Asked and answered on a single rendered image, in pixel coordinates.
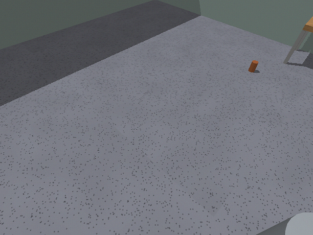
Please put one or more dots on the chair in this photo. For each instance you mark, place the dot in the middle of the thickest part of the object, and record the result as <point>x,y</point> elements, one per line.
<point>307,28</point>

